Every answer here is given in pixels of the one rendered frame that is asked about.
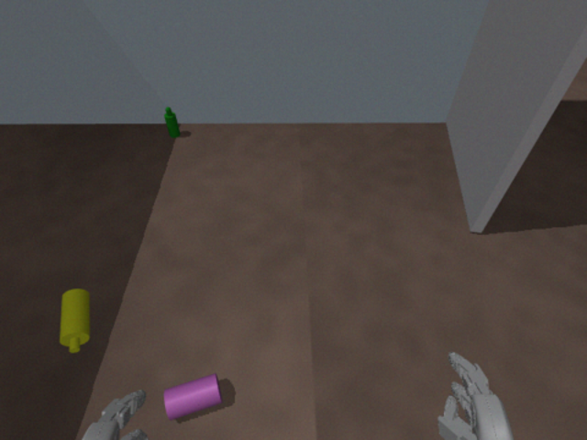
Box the left robot hand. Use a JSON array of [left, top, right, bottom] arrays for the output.
[[82, 390, 149, 440]]

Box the right robot hand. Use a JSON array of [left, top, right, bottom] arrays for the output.
[[437, 352, 514, 440]]

